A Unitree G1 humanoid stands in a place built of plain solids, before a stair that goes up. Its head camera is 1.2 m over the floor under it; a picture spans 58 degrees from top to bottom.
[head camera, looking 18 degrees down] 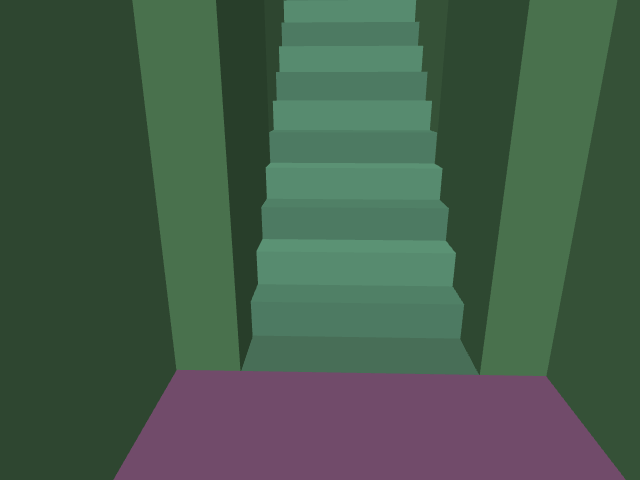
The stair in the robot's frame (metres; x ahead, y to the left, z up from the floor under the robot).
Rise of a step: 0.20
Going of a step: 0.22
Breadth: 1.10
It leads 2 degrees to the right of straight ahead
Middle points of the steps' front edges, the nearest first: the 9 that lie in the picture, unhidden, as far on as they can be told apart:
2.03 -0.19 0.20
2.25 -0.20 0.40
2.48 -0.20 0.60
2.70 -0.21 0.79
2.92 -0.22 0.99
3.15 -0.22 1.19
3.37 -0.23 1.39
3.60 -0.23 1.59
3.82 -0.24 1.79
